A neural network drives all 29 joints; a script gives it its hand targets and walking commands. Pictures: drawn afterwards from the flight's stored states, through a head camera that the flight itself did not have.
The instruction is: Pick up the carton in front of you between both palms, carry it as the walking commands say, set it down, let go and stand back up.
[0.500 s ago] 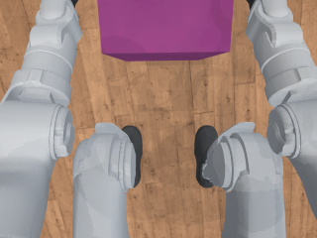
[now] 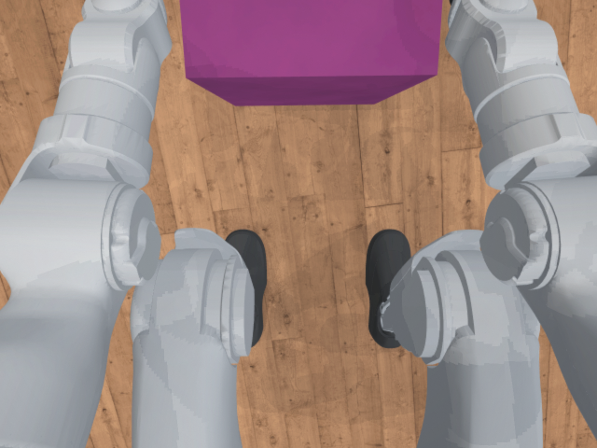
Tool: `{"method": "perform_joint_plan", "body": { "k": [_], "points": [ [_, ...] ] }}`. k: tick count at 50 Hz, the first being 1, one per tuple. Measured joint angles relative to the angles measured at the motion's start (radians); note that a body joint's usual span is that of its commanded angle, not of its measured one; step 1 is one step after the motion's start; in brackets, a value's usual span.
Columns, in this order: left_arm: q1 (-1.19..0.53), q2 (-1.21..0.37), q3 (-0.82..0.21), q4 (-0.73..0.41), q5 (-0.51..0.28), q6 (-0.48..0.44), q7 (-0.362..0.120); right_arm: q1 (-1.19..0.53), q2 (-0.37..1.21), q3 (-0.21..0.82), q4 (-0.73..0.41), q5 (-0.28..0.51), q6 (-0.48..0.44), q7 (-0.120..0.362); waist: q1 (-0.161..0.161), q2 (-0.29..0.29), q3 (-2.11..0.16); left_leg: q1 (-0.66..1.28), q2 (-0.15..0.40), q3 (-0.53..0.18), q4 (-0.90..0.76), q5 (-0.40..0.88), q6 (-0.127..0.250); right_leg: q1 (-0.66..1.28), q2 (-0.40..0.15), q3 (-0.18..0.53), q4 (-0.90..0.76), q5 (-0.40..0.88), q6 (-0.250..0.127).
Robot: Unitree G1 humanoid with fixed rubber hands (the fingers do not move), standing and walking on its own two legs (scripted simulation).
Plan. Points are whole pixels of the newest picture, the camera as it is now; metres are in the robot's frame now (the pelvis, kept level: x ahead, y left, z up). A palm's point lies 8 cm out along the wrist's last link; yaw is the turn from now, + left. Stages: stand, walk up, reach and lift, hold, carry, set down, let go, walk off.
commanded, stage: reach and lift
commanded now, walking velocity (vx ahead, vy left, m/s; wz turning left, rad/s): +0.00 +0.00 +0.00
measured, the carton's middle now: out of the picture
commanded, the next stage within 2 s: none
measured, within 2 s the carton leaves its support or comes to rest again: leaves its support in 0.10 s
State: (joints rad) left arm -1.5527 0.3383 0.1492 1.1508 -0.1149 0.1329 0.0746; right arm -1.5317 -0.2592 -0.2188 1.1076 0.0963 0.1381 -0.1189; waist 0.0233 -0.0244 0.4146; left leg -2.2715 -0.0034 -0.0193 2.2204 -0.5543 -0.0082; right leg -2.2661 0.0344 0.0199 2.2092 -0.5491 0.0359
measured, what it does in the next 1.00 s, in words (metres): rises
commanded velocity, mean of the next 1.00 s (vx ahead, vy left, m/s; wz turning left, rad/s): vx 0.00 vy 0.00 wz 0.00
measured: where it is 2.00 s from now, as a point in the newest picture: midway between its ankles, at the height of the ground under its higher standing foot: (317, 308)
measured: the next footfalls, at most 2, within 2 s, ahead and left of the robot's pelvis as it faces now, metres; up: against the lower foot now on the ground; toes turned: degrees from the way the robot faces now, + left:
none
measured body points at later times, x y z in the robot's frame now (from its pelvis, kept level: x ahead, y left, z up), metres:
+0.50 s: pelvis +0.00 -0.01 +0.09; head +0.27 +0.02 +0.45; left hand +0.51 +0.19 +0.01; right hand +0.53 -0.11 +0.02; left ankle +0.12 +0.12 -0.33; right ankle +0.12 -0.13 -0.33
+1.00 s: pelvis +0.03 -0.01 +0.20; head +0.23 +0.01 +0.61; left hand +0.48 +0.18 +0.16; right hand +0.50 -0.12 +0.16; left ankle +0.12 +0.12 -0.33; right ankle +0.12 -0.13 -0.33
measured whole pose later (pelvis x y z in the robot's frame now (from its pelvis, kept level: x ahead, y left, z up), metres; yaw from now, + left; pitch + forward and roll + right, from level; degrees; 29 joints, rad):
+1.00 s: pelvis +0.03 -0.01 +0.20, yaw +3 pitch +38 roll -1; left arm -0.84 -0.03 0.43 0.62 0.22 0.41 0.03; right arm -0.83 0.08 -0.45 0.60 -0.21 0.40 -0.05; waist 0.01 -0.02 -0.23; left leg -1.72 -0.04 -0.06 1.53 -0.47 -0.03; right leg -1.70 0.06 0.05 1.54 -0.51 0.03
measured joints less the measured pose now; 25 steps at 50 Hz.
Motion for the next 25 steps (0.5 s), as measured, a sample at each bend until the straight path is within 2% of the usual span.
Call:
{"method": "perform_joint_plan", "body": {
  "k": [4,6,8,9,11,14,16,22,25],
  "points": [
    [0.059,-0.015,-0.001,-0.092,-0.018,0.047,0.011,0.032,0.000,0.022,-0.060,0.015,0.045,-0.016,0.001,0.000,-0.018,-0.008,0.002,0.003,0.015,-0.006,0.002,-0.011,0.003,0.004,0.016,-0.005,0.002],
    [0.092,-0.026,-0.024,-0.137,-0.030,0.072,0.043,0.058,0.003,0.034,-0.100,0.030,0.072,-0.033,-0.001,-0.004,-0.048,-0.015,-0.001,0.002,0.013,-0.008,0.000,-0.017,0.003,0.004,0.015,-0.007,0.002],
    [0.129,-0.043,-0.028,-0.186,-0.032,0.100,0.095,0.102,0.024,0.029,-0.151,0.031,0.095,-0.047,-0.004,-0.007,-0.095,-0.018,-0.007,-0.003,0.005,-0.009,-0.005,-0.017,0.009,0.005,0.008,-0.015,0.007],
    [0.155,-0.054,-0.015,-0.212,-0.026,0.111,0.094,0.133,0.036,0.016,-0.181,0.023,0.103,-0.047,-0.005,-0.007,-0.127,-0.019,-0.011,-0.006,-0.003,-0.010,-0.008,-0.016,0.013,0.007,0.001,-0.020,0.012],
    [0.213,-0.084,0.019,-0.258,0.001,0.132,0.086,0.204,0.065,-0.016,-0.236,-0.003,0.120,-0.043,-0.007,-0.004,-0.203,-0.020,-0.022,-0.010,-0.023,-0.011,-0.014,-0.008,0.020,0.012,-0.021,0.016,0.017],
    [0.293,-0.135,0.092,-0.298,0.071,0.158,0.058,0.295,0.122,-0.080,-0.293,-0.062,0.148,-0.029,-0.005,0.001,-0.323,-0.008,-0.035,-0.019,-0.071,-0.010,-0.020,0.011,0.036,0.020,-0.056,-0.042,0.023],
    [0.335,-0.168,0.144,-0.316,0.120,0.175,0.038,0.339,0.158,-0.123,-0.315,-0.111,0.165,-0.018,-0.002,0.000,-0.389,0.012,-0.039,-0.022,-0.115,-0.002,-0.023,0.032,0.040,0.024,-0.099,-0.038,0.035],
    [0.393,-0.234,0.278,-0.317,0.263,0.210,-0.014,0.382,0.240,-0.266,-0.308,-0.274,0.195,0.031,0.000,-0.004,-0.503,0.092,-0.045,-0.029,-0.262,0.041,-0.028,0.110,0.028,0.020,-0.240,0.001,0.010],
    [0.398,-0.248,0.313,-0.323,0.309,0.222,-0.032,0.384,0.259,-0.306,-0.315,-0.324,0.206,0.046,-0.007,0.003,-0.522,0.124,-0.049,-0.036,-0.325,0.067,-0.029,0.144,0.027,0.016,-0.303,0.024,0.008]
  ]
}}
